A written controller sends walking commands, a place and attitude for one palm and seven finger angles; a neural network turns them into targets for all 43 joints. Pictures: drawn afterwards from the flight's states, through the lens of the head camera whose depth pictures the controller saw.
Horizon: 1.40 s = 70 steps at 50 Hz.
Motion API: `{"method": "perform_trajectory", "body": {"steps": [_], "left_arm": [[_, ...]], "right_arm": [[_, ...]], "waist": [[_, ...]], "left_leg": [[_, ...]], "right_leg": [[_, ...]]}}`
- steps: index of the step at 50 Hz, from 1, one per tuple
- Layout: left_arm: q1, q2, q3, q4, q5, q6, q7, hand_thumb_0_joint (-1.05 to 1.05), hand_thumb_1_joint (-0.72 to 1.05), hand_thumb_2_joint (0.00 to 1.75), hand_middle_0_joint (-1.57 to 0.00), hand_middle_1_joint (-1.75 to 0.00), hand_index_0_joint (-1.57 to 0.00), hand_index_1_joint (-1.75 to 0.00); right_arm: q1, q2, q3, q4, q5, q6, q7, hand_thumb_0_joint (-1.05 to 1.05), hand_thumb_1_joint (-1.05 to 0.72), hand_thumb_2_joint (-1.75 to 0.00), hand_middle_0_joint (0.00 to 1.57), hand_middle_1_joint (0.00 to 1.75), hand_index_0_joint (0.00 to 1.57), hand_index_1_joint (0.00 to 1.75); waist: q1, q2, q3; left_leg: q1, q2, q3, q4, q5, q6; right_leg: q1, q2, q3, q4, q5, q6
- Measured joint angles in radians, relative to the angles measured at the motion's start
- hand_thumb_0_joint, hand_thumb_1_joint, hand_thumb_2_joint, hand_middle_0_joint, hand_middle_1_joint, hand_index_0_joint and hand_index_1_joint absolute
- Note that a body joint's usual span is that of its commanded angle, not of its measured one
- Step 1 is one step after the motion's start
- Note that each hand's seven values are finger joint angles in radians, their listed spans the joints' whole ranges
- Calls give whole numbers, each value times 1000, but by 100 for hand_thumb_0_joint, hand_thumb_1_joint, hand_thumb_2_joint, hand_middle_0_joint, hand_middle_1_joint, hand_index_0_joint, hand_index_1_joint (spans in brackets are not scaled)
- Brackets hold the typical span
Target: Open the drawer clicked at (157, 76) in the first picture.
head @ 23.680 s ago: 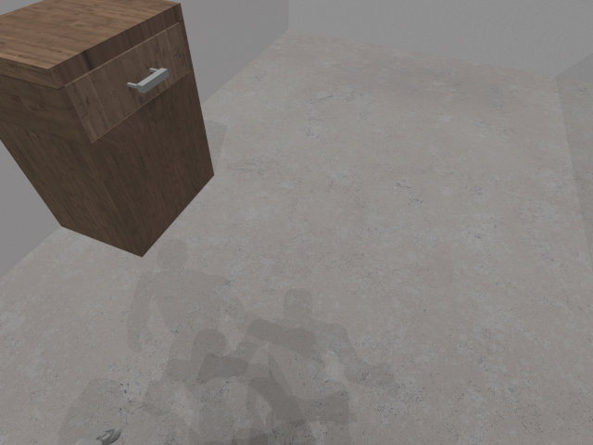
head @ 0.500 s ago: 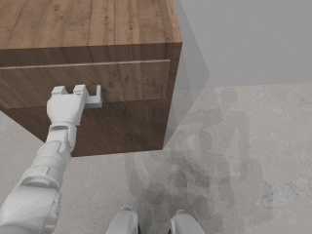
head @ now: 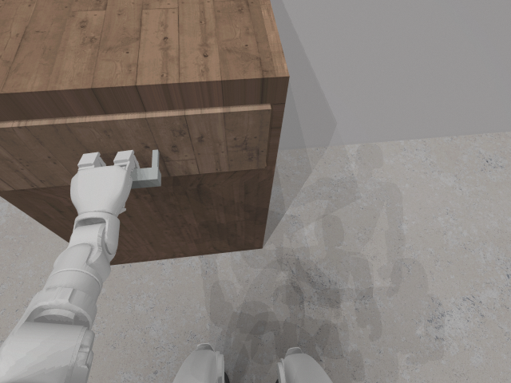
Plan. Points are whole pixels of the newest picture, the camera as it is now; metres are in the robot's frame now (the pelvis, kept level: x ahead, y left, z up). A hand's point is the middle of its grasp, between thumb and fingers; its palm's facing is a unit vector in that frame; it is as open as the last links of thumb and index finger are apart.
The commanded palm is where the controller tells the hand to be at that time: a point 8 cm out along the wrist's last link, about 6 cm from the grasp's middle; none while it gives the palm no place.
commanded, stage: pull the drawer open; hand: left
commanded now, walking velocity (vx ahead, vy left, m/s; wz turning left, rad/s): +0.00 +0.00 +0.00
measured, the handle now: (122, 169) +0.48 +0.23 -0.02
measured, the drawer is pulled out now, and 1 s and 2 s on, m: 0.01 0.14 0.25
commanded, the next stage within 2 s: none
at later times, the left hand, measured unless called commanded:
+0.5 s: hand (114, 232) +0.36 +0.23 -0.04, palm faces -0.04 -0.07 -1.00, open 5.8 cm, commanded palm +0.32 +0.23 +0.01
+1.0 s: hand (109, 277) +0.29 +0.22 -0.04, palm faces -0.04 -0.06 -1.00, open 5.8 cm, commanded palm +0.25 +0.23 +0.01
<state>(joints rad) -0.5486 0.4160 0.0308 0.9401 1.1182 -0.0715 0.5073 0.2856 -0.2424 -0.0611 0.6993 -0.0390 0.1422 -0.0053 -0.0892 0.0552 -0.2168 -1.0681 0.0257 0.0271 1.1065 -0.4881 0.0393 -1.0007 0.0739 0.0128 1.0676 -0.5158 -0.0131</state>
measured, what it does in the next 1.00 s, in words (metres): stands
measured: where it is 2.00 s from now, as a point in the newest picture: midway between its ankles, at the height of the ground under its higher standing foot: outside the picture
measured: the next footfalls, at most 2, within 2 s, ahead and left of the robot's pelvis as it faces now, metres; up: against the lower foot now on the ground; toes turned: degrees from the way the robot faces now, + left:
none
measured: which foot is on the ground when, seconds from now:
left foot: down 0.00-1.00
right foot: down 0.00-1.00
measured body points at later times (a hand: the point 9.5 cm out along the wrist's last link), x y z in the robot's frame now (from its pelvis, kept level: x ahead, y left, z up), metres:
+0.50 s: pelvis +0.02 +0.01 +0.02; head +0.11 +0.01 +0.46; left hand +0.36 +0.23 +0.01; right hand +0.14 -0.25 -0.11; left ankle +0.01 +0.09 -0.65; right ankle -0.01 -0.12 -0.65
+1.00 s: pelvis +0.01 +0.00 +0.02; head +0.08 -0.01 +0.46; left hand +0.29 +0.22 +0.01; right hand +0.16 -0.25 -0.10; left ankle +0.01 +0.09 -0.65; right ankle -0.01 -0.12 -0.65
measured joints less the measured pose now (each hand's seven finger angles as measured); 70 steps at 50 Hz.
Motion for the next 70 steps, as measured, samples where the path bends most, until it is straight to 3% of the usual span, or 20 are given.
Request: {"method": "perform_trajectory", "body": {"steps": [11,24,46,70], "left_arm": [[138,-58,-41,-115,7,29,44,1,68,78,-29,-135,-39,-135],[312,-95,-88,-274,-5,92,32,2,68,76,-29,-135,-40,-135],[532,-118,-120,-449,4,108,55,2,67,78,-29,-133,-41,-134],[716,-114,-112,-589,-1,71,71,3,66,78,-30,-133,-42,-135]], "right_arm": [[-18,11,-1,-6,4,9,6,0,-91,-90,20,30,20,30],[-67,18,3,-61,8,7,8,0,-91,-90,20,30,20,30],[-102,23,17,-81,-1,-8,8,0,-91,-90,20,30,20,30],[-140,16,21,-91,-6,-26,2,0,-91,-90,20,30,20,30]], "waist": [[29,-4,-5],[42,-10,-3],[63,-7,4],[81,-10,10]], "left_leg": [[68,-9,7,-39,-7,6],[154,-10,8,-87,-7,6],[186,-13,-3,-66,-8,-5],[175,-13,-6,-27,-3,-21]], "right_leg": [[69,-8,8,-40,-6,7],[157,-9,11,-96,0,7],[187,-12,-1,-61,-13,-5],[164,-12,-8,6,-23,-22]]}}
